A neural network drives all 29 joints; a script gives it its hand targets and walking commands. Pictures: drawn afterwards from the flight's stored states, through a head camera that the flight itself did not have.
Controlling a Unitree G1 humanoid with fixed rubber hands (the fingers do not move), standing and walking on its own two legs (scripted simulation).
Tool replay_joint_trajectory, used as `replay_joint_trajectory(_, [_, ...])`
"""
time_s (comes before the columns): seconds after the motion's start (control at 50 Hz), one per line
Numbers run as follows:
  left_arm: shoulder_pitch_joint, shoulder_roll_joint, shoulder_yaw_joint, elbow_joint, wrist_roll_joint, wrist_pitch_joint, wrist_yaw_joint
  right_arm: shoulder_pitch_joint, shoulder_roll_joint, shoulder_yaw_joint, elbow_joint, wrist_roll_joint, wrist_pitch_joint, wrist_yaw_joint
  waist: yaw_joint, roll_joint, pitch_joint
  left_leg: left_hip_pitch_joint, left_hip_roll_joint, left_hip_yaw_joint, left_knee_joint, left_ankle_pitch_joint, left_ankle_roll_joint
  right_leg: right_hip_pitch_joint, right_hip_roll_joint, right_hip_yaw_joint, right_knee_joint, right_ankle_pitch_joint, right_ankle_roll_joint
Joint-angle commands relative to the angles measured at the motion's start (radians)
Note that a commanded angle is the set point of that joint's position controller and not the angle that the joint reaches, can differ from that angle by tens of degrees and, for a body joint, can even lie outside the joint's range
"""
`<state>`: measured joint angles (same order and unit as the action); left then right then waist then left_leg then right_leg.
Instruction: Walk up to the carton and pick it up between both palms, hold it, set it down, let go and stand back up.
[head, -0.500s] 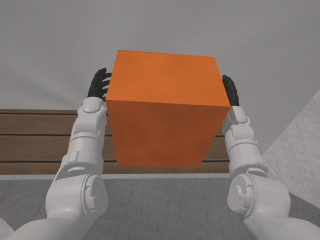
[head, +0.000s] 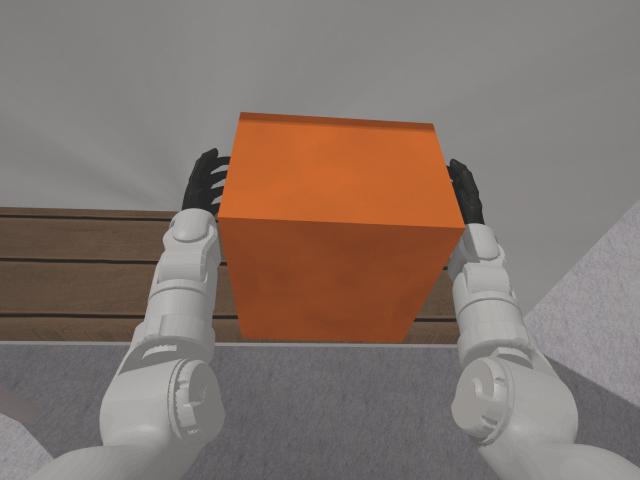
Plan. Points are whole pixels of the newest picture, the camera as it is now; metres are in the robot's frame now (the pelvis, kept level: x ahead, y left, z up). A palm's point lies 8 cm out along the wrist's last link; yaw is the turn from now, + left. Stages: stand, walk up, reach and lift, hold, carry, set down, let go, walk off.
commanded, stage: set down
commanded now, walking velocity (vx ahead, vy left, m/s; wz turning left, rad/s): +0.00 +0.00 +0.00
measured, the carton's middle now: (329, 239) +0.42 -0.01 +0.04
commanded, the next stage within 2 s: none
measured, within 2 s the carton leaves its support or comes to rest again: rests again in 0.66 s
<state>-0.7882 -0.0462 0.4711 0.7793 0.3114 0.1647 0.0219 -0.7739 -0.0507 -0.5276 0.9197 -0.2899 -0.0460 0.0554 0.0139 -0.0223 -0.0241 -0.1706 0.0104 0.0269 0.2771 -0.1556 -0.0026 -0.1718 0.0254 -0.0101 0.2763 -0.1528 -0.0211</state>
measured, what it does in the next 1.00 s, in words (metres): stands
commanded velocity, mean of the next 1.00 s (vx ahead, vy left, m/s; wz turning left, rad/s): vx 0.00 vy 0.00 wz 0.00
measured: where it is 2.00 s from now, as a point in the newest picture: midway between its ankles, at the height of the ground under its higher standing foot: outside the picture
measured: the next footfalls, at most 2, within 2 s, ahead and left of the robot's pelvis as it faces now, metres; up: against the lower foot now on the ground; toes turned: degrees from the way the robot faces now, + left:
none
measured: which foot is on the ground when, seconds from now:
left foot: down 0.00-1.00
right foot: down 0.00-1.00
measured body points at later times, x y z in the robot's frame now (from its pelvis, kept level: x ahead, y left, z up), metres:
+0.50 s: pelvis +0.00 +0.00 +0.00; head +0.03 +0.01 +0.45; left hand +0.42 +0.15 +0.08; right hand +0.41 -0.19 +0.08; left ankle -0.01 +0.12 -0.75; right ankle -0.01 -0.10 -0.75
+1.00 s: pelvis +0.00 +0.00 +0.00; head +0.03 +0.01 +0.45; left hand +0.42 +0.16 +0.08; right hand +0.41 -0.19 +0.08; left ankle -0.01 +0.12 -0.75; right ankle -0.01 -0.10 -0.75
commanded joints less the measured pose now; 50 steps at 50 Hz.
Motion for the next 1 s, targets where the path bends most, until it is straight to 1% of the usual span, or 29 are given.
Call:
replay_joint_trajectory(0.0, [-0.548, -0.412, -0.273, -0.098, -0.038, -0.050, -0.071, -0.577, 0.446, 0.255, -0.108, -0.012, -0.093, 0.127, -0.007, -0.012, -0.522, 0.142, -0.004, 0.062, 0.021, 0.273, -0.018, 0.218, -0.017, -0.078, 0.057, 0.471, 0.091])
replay_joint_trajectory(0.06, [-0.544, -0.426, -0.296, -0.100, -0.046, -0.060, -0.069, -0.565, 0.441, 0.245, -0.096, -0.017, -0.105, 0.125, -0.021, 0.005, -0.536, 0.168, 0.000, 0.057, 0.039, 0.307, -0.032, 0.187, -0.015, -0.089, 0.053, 0.461, 0.083])
replay_joint_trajectory(0.12, [-0.532, -0.436, -0.312, -0.097, -0.049, -0.068, -0.066, -0.557, 0.432, 0.241, -0.086, -0.017, -0.116, 0.125, -0.027, 0.018, -0.536, 0.186, 0.004, 0.050, 0.053, 0.341, -0.044, 0.160, -0.011, -0.098, 0.048, 0.443, 0.075])
replay_joint_trajectory(0.18, [-0.518, -0.441, -0.316, -0.090, -0.047, -0.073, -0.063, -0.553, 0.423, 0.242, -0.078, -0.015, -0.125, 0.127, -0.025, 0.023, -0.529, 0.192, 0.009, 0.044, 0.061, 0.364, -0.049, 0.143, -0.008, -0.104, 0.044, 0.424, 0.068])
replay_joint_trajectory(0.26, [-0.499, -0.441, -0.308, -0.077, -0.039, -0.080, -0.062, -0.549, 0.421, 0.246, -0.072, -0.014, -0.134, 0.130, -0.014, 0.017, -0.517, 0.181, 0.012, 0.043, 0.062, 0.370, -0.046, 0.142, -0.008, -0.104, 0.044, 0.415, 0.065])
replay_joint_trajectory(0.28, [-0.505, -0.458, -0.329, -0.050, -0.052, -0.070, -0.062, -0.561, 0.398, 0.223, -0.063, -0.013, -0.129, 0.123, -0.059, 0.038, -0.503, 0.199, 0.009, 0.032, 0.066, 0.366, -0.060, 0.124, -0.002, -0.105, 0.042, 0.412, 0.061])
replay_joint_trajectory(0.32, [-0.493, -0.458, -0.319, -0.043, -0.054, -0.066, -0.065, -0.551, 0.398, 0.227, -0.066, -0.009, -0.122, 0.115, -0.054, 0.033, -0.487, 0.215, 0.008, 0.031, 0.074, 0.363, -0.062, 0.106, 0.001, -0.105, 0.034, 0.392, 0.061])
replay_joint_trajectory(0.38, [-0.498, -0.457, -0.312, -0.052, -0.052, -0.078, -0.063, -0.558, 0.410, 0.240, -0.085, 0.001, -0.123, 0.116, -0.044, 0.030, -0.516, 0.192, 0.005, 0.031, 0.076, 0.368, -0.060, 0.126, 0.000, -0.102, 0.044, 0.413, 0.062])
replay_joint_trajectory(0.44, [-0.496, -0.452, -0.295, -0.042, -0.038, -0.097, -0.059, -0.560, 0.423, 0.253, -0.096, -0.002, -0.129, 0.123, -0.025, 0.020, -0.531, 0.160, 0.003, 0.035, 0.070, 0.359, -0.053, 0.154, -0.003, -0.099, 0.056, 0.434, 0.067])
replay_joint_trajectory(0.52, [-0.488, -0.434, -0.264, -0.021, -0.023, -0.117, -0.060, -0.554, 0.439, 0.266, -0.105, -0.009, -0.132, 0.129, -0.002, -0.003, -0.521, 0.092, 0.000, 0.043, 0.046, 0.299, -0.030, 0.201, -0.014, -0.086, 0.068, 0.448, 0.075])
replay_joint_trajectory(0.58, [-0.476, -0.417, -0.237, -0.002, -0.010, -0.124, -0.067, -0.536, 0.450, 0.264, -0.106, -0.025, -0.126, 0.130, 0.003, -0.023, -0.491, 0.042, -0.003, 0.052, 0.021, 0.235, -0.012, 0.232, -0.024, -0.076, 0.070, 0.442, 0.083])
replay_joint_trajectory(0.64, [-0.476, -0.411, -0.222, 0.003, -0.006, -0.130, -0.074, -0.516, 0.462, 0.254, -0.105, -0.041, -0.120, 0.127, -0.004, -0.029, -0.477, 0.015, -0.005, 0.056, 0.006, 0.200, -0.002, 0.250, -0.031, -0.069, 0.072, 0.450, 0.089])
replay_joint_trajectory(0.74, [-0.462, -0.414, -0.209, 0.008, 0.008, -0.136, -0.085, -0.478, 0.475, 0.228, -0.104, -0.070, -0.115, 0.123, -0.019, -0.021, -0.461, 0.021, -0.005, 0.059, -0.002, 0.180, -0.001, 0.242, -0.035, -0.071, 0.065, 0.434, 0.090])
replay_joint_trajectory(0.84, [-0.437, -0.421, -0.203, 0.005, 0.022, -0.134, -0.090, -0.453, 0.467, 0.208, -0.106, -0.084, -0.115, 0.127, -0.024, -0.003, -0.440, 0.067, -0.002, 0.059, 0.007, 0.208, -0.012, 0.199, -0.028, -0.083, 0.054, 0.396, 0.084])
replay_joint_trajectory(0.98, [-0.399, -0.424, -0.191, -0.005, 0.039, -0.129, -0.092, -0.417, 0.457, 0.198, -0.104, -0.094, -0.112, 0.139, -0.021, -0.002, -0.401, 0.111, 0.005, 0.059, 0.018, 0.237, -0.019, 0.150, -0.020, -0.095, 0.040, 0.344, 0.079])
